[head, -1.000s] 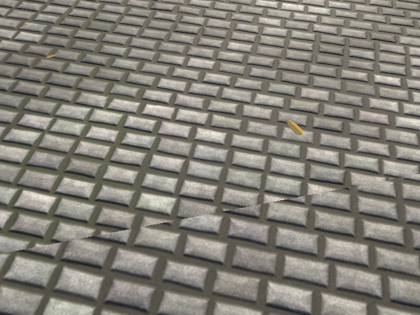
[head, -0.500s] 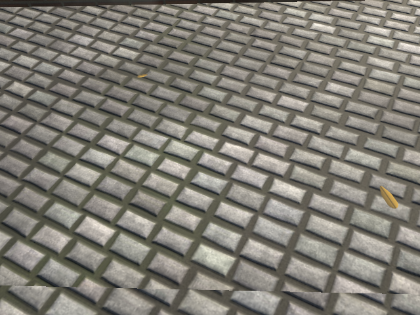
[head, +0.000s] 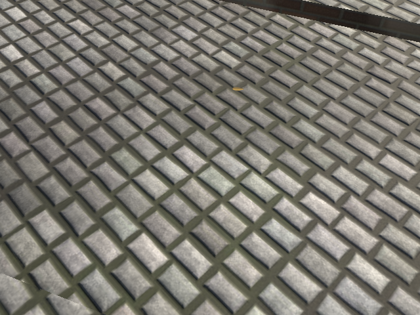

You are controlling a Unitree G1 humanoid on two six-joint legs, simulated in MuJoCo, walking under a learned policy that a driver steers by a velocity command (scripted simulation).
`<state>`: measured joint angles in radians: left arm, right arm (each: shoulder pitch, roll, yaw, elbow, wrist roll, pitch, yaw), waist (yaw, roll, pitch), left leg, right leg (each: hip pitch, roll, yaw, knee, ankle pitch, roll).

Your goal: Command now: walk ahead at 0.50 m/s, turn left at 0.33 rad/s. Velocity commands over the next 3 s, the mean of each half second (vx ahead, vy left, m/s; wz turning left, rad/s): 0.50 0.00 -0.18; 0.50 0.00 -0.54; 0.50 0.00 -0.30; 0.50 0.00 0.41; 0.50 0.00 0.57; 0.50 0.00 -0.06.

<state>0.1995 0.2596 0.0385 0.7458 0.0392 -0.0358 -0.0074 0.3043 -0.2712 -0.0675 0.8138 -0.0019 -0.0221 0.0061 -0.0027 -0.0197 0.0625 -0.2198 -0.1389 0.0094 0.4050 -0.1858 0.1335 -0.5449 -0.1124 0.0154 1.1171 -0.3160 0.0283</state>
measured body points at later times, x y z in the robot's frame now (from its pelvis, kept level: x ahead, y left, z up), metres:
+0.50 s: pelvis +0.31 -0.07 -0.08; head +0.35 -0.09 +0.36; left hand +0.55 +0.13 -0.18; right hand +0.17 -0.32 -0.22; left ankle +0.02 +0.04 -0.73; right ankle +0.45 -0.17 -0.81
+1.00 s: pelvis +0.61 -0.14 -0.13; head +0.64 -0.15 +0.32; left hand +0.70 +0.12 -0.26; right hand +0.74 -0.44 -0.20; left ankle +0.75 -0.10 -0.85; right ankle +0.45 -0.16 -0.83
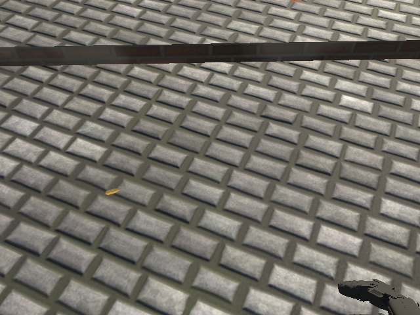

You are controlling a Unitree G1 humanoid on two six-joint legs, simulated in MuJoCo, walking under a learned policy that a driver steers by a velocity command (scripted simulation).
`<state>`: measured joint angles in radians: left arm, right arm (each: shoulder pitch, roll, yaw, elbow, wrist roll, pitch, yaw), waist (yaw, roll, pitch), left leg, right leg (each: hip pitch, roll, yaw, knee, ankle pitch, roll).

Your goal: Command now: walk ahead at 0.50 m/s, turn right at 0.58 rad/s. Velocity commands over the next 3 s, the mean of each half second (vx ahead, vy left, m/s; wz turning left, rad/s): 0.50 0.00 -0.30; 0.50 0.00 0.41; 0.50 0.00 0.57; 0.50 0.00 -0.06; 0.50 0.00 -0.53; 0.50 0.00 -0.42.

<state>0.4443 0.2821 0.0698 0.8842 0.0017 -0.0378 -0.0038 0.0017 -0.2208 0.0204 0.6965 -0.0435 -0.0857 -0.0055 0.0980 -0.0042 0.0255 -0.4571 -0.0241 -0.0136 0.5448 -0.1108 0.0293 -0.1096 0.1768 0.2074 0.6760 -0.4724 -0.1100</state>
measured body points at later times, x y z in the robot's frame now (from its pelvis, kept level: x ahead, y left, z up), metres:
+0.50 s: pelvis +0.23 -0.05 +0.01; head +0.26 -0.07 +0.46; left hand +0.48 +0.14 -0.08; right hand +0.14 -0.29 -0.14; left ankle +0.11 +0.10 -0.68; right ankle +0.28 -0.15 -0.72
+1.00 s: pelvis +0.49 -0.04 -0.01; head +0.52 -0.03 +0.44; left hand +0.43 +0.21 -0.15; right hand +0.70 -0.26 -0.11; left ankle +0.57 +0.02 -0.72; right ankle +0.30 -0.15 -0.68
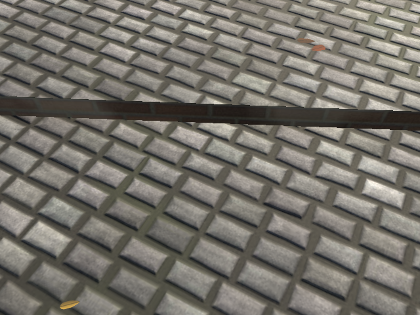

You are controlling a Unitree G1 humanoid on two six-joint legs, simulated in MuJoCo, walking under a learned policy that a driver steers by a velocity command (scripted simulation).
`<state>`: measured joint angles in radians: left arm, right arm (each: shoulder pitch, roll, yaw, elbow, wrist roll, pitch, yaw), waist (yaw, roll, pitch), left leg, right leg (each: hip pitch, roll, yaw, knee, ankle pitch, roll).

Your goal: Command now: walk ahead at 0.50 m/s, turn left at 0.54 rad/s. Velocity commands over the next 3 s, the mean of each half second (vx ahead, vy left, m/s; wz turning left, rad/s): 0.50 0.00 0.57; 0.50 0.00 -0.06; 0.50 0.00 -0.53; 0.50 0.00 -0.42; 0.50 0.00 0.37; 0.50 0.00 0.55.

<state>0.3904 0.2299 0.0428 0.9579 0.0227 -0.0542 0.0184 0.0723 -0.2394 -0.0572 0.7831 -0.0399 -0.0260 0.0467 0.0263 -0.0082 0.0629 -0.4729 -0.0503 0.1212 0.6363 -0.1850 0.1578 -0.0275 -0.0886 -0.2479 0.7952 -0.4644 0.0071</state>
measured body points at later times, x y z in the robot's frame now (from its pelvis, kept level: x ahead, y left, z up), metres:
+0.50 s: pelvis +0.27 +0.00 +0.01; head +0.30 +0.01 +0.46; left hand +0.43 +0.28 -0.07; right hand +0.31 -0.29 -0.11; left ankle +0.10 +0.05 -0.71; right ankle +0.43 -0.08 -0.71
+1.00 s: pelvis +0.51 +0.08 +0.02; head +0.53 +0.10 +0.47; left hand +0.40 +0.33 -0.12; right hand +0.78 -0.08 -0.06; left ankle +0.56 +0.20 -0.72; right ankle +0.44 -0.07 -0.70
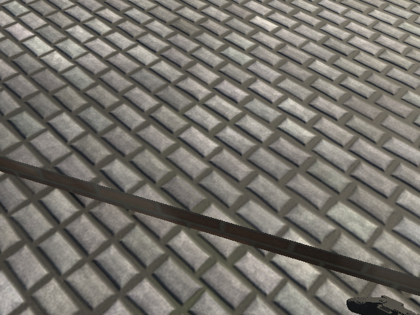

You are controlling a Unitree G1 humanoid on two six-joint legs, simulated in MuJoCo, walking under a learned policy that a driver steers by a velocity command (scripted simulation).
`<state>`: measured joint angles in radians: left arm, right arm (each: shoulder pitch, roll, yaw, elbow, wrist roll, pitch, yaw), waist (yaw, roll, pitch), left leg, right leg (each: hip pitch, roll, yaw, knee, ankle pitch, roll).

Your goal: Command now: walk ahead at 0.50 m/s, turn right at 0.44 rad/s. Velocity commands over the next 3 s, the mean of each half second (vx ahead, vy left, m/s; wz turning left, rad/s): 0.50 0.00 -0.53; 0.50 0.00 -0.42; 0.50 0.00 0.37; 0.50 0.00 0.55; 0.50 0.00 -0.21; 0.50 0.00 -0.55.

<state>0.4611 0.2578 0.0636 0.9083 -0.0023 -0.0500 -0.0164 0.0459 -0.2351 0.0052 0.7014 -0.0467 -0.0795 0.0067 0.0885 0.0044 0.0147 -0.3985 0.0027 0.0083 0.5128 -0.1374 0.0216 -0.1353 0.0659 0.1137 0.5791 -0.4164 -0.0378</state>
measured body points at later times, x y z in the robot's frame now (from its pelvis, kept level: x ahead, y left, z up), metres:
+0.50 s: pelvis +0.24 -0.05 -0.01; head +0.28 -0.06 +0.43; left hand +0.52 +0.11 -0.10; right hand +0.13 -0.29 -0.15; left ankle +0.09 +0.10 -0.71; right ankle +0.32 -0.14 -0.73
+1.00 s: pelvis +0.49 -0.14 +0.00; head +0.51 -0.15 +0.45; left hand +0.59 +0.12 -0.13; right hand +0.57 -0.44 -0.08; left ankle +0.59 -0.05 -0.64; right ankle +0.32 -0.13 -0.73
